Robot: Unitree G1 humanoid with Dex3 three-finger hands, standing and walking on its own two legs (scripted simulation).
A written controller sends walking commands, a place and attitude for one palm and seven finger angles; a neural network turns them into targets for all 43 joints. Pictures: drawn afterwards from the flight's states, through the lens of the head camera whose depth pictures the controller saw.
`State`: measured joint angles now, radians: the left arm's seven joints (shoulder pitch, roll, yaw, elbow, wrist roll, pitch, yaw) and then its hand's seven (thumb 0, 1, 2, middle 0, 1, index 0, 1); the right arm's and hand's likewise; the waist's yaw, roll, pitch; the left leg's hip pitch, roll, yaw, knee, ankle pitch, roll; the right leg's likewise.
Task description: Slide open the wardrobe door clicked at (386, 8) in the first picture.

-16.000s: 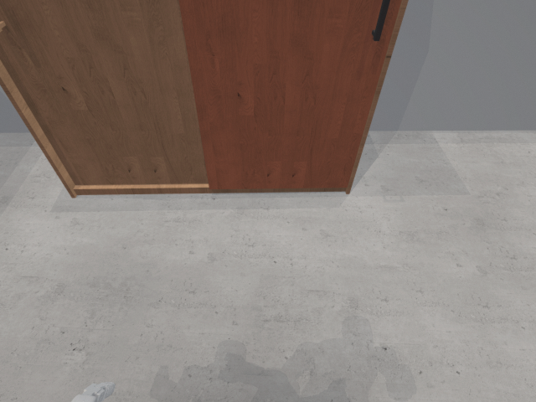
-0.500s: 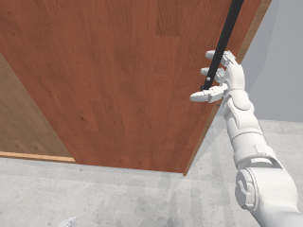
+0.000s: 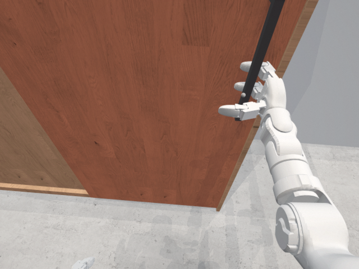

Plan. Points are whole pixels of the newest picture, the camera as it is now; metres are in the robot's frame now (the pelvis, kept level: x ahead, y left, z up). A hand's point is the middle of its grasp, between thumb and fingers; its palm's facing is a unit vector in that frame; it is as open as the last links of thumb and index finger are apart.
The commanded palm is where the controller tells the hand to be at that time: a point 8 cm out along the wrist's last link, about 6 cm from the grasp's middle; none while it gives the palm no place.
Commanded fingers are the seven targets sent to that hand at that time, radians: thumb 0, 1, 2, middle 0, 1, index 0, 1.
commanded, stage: grip the handle and tug to test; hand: right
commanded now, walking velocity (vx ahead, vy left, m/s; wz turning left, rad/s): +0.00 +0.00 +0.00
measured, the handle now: (252, 67) +0.52 -0.09 +0.20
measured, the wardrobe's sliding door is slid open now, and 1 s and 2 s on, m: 0.00 0.00 0.00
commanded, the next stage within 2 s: tug the door sideways, standing still in 1.20 s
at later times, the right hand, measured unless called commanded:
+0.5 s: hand (241, 94) +0.47 -0.07 +0.16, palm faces -0.06 +1.00 +0.00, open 5.6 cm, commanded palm +0.43 -0.13 +0.16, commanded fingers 0.00 -0.90 -0.90 0.45 1.40 0.45 1.40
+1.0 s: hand (241, 94) +0.46 -0.07 +0.16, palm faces -0.07 +1.00 +0.02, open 5.5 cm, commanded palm +0.42 -0.13 +0.16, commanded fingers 0.00 -0.90 -0.90 0.45 1.40 0.45 1.40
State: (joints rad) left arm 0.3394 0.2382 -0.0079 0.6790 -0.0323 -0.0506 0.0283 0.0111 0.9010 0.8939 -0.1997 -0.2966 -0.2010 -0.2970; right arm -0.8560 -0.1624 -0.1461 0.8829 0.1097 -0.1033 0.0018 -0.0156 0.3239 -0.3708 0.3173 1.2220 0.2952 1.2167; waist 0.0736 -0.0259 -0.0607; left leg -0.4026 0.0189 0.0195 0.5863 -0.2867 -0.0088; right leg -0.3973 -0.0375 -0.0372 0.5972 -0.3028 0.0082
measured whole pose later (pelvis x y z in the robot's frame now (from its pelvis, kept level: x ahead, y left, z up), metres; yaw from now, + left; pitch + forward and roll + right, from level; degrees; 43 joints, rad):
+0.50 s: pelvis +0.01 +0.01 +0.00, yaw +0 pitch +6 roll +0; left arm 0.34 0.24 0.00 0.68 -0.03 -0.04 0.03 0.01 0.90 0.89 -0.20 -0.30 -0.20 -0.30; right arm -0.83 -0.17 -0.15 0.86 0.11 -0.09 0.00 0.00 -0.74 -0.83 0.40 1.35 0.38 1.35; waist 0.07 -0.03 -0.06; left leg -0.39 0.01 0.02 0.58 -0.30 0.00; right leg -0.38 -0.04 -0.03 0.58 -0.31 0.02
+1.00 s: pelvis +0.02 +0.01 +0.01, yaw +2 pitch +5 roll +0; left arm 0.31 0.24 0.00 0.63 -0.03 -0.01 0.03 0.01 0.90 0.89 -0.20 -0.30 -0.20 -0.30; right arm -0.69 -0.16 -0.18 0.66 0.12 -0.02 0.02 0.01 -0.79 -0.80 0.34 1.38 0.35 1.33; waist 0.07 -0.04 -0.07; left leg -0.34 0.00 -0.01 0.54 -0.29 0.00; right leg -0.31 -0.05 -0.06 0.53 -0.31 0.02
